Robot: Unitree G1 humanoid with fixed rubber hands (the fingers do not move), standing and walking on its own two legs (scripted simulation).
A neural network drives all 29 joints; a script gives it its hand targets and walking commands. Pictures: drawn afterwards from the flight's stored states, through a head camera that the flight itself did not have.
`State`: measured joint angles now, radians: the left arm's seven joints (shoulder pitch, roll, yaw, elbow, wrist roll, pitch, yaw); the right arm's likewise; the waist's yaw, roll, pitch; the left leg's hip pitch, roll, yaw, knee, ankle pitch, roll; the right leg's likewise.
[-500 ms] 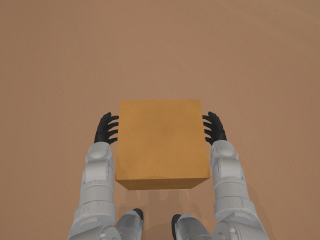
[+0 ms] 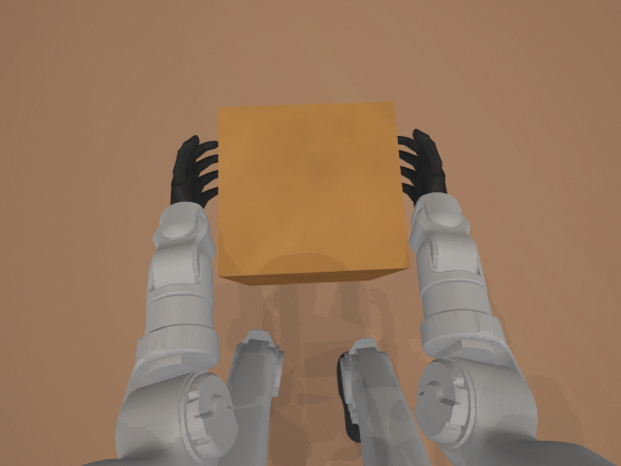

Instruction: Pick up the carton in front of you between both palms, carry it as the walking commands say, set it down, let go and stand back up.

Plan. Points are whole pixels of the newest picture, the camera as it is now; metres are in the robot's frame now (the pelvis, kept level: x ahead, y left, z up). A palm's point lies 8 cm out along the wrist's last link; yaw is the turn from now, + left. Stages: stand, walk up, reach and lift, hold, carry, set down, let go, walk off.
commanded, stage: set down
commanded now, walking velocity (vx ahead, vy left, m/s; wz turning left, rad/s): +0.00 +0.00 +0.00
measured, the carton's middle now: (308, 210) +0.44 +0.02 -0.15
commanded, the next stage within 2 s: none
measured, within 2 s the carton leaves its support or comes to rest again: neither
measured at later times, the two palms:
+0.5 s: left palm (215, 213) +0.45 +0.18 -0.23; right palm (391, 198) +0.49 -0.12 -0.23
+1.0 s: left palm (228, 221) +0.47 +0.19 -0.38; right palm (370, 203) +0.52 -0.11 -0.38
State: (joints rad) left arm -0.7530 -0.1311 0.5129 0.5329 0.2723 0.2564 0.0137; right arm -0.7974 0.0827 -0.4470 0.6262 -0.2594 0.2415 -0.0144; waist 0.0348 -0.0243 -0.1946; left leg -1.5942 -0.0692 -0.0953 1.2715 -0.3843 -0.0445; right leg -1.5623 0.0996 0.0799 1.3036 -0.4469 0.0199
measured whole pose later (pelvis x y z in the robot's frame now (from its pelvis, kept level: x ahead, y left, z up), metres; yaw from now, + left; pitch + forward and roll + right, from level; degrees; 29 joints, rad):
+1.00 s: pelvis -0.03 +0.00 -0.22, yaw +0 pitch +43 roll +2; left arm -1.23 0.07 0.49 0.71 0.07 0.24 0.13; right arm -1.40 -0.22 -0.19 0.96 -0.05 0.22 -0.10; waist 0.07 -0.01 0.20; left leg -2.27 -0.11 -0.06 2.05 -0.55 -0.09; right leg -2.25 0.17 0.06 2.11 -0.61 0.05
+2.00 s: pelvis -0.04 -0.01 -0.25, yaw +1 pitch +37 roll +3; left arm -1.34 0.15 0.56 0.95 0.16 0.16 -0.01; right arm -1.49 -0.25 -0.27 1.12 -0.17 0.16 0.01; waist 0.08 0.00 0.32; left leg -2.25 -0.08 -0.04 2.16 -0.56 -0.09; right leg -2.24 0.12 0.03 2.22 -0.63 0.01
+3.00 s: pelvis -0.03 +0.00 -0.12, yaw +1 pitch +47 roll +1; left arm -1.13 0.21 0.32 0.77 -0.11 0.17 0.13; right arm -1.31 -0.40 -0.14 0.96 0.05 0.19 -0.02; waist 0.10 -0.01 0.00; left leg -2.05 -0.04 -0.02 1.69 -0.46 -0.03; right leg -2.03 0.06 0.03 1.74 -0.53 0.01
